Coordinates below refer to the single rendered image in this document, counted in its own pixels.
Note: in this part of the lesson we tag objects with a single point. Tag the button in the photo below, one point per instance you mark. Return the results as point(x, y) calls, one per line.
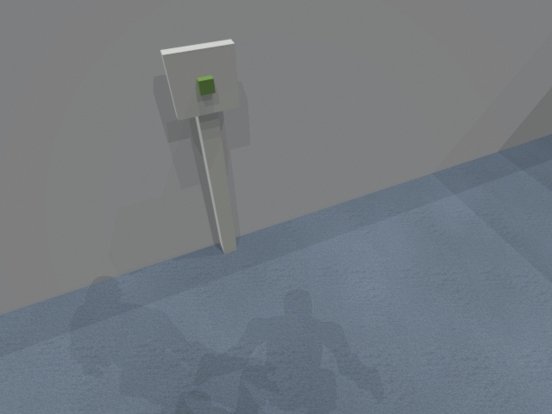
point(206, 85)

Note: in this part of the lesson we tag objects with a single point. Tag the panel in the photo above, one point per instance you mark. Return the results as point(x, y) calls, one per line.
point(183, 65)

